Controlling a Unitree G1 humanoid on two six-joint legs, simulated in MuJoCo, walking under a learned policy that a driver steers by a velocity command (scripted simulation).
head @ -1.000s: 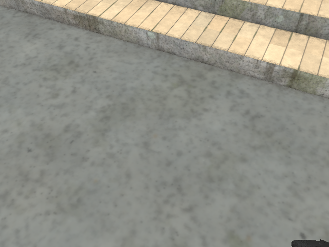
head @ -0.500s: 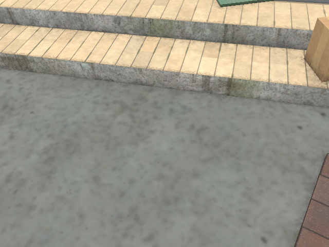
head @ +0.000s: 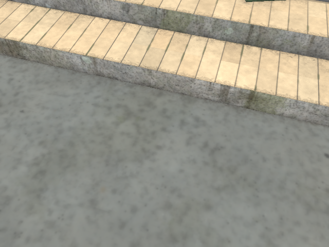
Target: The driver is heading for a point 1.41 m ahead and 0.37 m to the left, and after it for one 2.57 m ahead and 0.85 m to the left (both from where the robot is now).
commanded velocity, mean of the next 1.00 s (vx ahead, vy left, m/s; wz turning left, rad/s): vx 0.50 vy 0.00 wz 0.00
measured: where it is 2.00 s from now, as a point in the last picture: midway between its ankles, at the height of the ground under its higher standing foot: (163, 128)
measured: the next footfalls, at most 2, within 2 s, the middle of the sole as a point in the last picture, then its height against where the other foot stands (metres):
right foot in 0.38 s outside the picture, level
left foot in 0.90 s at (142, 192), level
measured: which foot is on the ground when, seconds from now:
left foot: down 0.00-0.40, up 0.42-0.88, down 0.90-1.00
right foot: up 0.00-0.36, down 0.38-0.92, up 0.94-1.00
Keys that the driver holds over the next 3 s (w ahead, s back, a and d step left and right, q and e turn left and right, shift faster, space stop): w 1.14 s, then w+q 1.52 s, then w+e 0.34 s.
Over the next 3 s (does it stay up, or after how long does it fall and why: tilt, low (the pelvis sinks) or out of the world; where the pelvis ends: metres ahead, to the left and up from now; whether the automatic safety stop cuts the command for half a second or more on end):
stays up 1.50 0.45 0.11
